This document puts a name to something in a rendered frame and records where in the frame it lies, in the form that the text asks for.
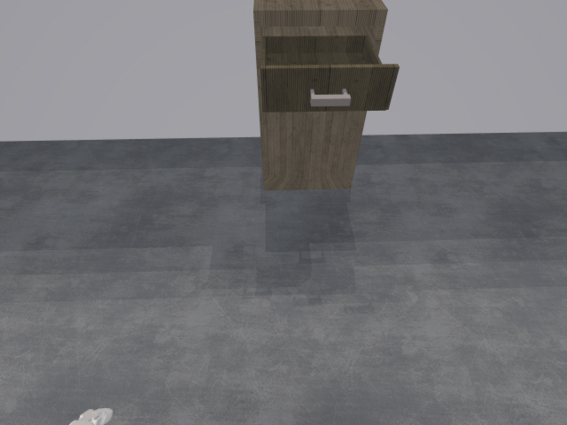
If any cabinet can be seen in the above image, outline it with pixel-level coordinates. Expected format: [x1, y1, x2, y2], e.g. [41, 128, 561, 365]
[253, 0, 388, 190]

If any handle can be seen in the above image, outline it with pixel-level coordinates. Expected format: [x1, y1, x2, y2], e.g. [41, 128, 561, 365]
[310, 89, 351, 106]

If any drawer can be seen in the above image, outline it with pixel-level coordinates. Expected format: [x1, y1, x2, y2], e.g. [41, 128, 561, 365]
[260, 35, 400, 112]

